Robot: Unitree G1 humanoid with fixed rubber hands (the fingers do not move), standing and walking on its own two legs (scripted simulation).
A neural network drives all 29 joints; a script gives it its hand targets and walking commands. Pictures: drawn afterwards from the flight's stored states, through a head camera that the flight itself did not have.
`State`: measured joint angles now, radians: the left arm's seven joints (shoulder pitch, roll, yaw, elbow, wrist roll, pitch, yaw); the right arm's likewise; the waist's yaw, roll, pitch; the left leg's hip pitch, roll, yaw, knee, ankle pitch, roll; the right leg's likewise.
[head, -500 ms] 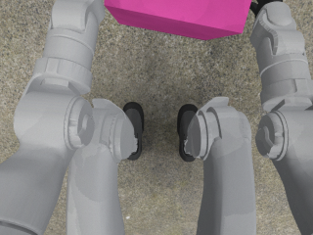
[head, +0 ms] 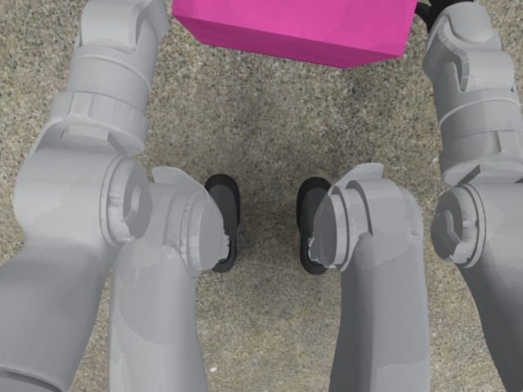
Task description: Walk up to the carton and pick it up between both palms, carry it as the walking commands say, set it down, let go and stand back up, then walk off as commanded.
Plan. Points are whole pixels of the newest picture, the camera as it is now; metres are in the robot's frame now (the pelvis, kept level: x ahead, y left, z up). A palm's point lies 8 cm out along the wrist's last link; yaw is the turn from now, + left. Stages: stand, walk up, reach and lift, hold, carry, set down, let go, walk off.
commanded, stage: set down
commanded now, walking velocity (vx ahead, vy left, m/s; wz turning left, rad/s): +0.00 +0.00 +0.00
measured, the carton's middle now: out of the picture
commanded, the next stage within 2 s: none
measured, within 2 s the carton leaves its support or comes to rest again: neither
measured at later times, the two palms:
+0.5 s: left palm out of the picture +0.55 +0.14 -0.18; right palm (445, 8) +0.51 -0.20 -0.20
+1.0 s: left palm out of the picture +0.55 +0.14 -0.19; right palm (445, 8) +0.51 -0.20 -0.21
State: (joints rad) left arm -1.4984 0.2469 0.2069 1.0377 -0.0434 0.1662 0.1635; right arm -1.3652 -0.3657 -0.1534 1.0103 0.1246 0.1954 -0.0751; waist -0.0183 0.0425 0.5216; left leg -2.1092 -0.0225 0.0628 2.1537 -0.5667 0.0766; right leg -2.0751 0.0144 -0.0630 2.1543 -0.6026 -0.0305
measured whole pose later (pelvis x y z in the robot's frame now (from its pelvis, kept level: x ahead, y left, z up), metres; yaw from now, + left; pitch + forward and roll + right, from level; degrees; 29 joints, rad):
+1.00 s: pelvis +0.00 +0.00 -0.01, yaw +0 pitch +30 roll -2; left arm -1.51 0.29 0.21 1.08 -0.04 0.15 0.06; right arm -1.37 -0.37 -0.23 1.02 0.12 0.18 0.04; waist -0.02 0.04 0.52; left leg -2.15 -0.02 0.06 2.20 -0.57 0.08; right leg -2.11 0.01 -0.07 2.19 -0.60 -0.03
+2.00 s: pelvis +0.00 +0.00 -0.02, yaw +0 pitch +31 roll -1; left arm -1.50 0.35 0.21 0.88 -0.13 0.21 0.17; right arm -1.42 -0.44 -0.20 0.85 0.15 0.18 -0.08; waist -0.02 0.04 0.52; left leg -2.17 -0.02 0.06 2.20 -0.57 0.08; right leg -2.14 0.01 -0.07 2.20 -0.60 -0.03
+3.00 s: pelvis +0.01 -0.01 +0.22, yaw +0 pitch +26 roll +2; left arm -1.32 0.41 0.21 0.48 -0.15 0.55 0.12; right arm -1.31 -0.48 -0.20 0.55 0.16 0.51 -0.05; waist -0.02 0.01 0.52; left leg -1.42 -0.03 0.06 1.38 -0.42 0.05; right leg -1.44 0.05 0.02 1.41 -0.43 -0.04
